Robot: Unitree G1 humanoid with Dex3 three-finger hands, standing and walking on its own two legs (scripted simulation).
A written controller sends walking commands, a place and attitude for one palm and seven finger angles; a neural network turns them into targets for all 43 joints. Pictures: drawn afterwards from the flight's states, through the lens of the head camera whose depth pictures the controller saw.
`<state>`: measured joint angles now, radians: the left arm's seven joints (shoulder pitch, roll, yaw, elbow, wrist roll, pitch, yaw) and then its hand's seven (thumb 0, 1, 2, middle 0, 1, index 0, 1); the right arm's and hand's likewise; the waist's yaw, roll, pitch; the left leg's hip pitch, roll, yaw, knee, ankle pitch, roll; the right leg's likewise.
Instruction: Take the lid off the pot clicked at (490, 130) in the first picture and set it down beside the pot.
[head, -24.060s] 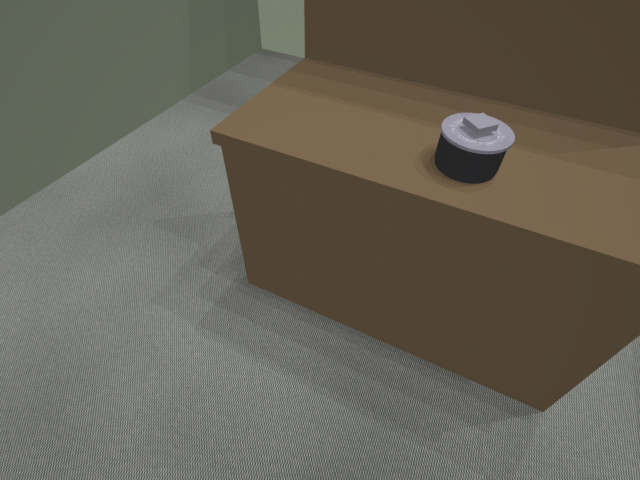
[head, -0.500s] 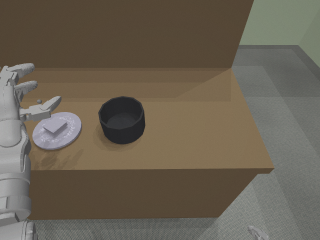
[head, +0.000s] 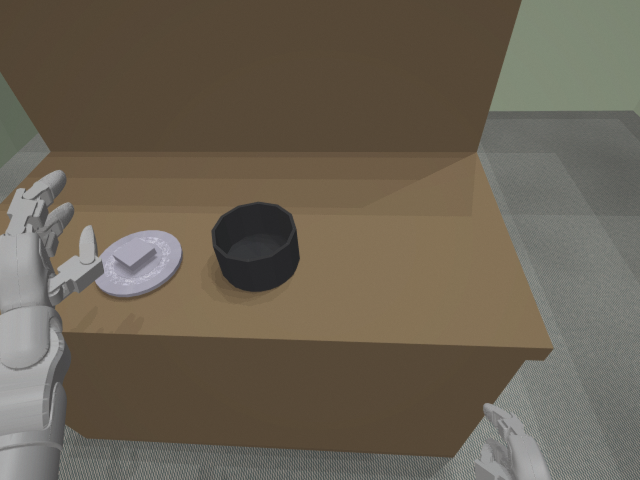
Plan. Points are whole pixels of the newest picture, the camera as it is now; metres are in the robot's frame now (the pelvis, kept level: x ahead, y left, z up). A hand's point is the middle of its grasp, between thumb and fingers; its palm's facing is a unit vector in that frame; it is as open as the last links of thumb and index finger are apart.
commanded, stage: draw the hand back to the body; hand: left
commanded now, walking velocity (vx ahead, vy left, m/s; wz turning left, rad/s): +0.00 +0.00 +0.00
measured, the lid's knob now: (134, 253) +0.48 +0.40 -0.04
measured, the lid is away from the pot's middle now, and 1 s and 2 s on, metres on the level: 0.23 0.23 0.23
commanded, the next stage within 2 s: step back with the hand held close in 0.86 s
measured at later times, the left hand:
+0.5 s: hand (71, 333) +0.21 +0.26 +0.16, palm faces +0.42 -0.85 -0.32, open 7.4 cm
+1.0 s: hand (45, 382) +0.16 +0.26 +0.15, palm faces +0.40 -0.84 -0.36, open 7.4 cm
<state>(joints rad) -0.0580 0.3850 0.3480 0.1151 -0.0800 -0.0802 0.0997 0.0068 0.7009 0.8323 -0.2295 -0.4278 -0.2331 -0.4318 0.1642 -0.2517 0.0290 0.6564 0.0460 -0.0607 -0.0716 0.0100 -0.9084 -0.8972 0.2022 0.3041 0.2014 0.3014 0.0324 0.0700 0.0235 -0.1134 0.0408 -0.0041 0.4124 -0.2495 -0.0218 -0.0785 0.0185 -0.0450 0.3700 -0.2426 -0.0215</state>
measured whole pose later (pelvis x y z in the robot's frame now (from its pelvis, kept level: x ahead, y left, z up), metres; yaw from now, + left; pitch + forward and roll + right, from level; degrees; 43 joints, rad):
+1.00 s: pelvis -0.02 +0.02 +0.00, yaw +0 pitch -5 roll -1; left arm 0.51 0.32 0.27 -0.46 -0.07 -0.09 0.10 0.01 0.89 0.90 -0.20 -0.30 -0.21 -0.30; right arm 0.17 -0.21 0.04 0.62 0.01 -0.11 -0.07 0.01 -0.91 -0.90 0.20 0.30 0.20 0.30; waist 0.07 0.06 0.02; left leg -0.10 0.02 0.00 0.43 -0.24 0.00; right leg -0.05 0.00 -0.05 0.36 -0.22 0.00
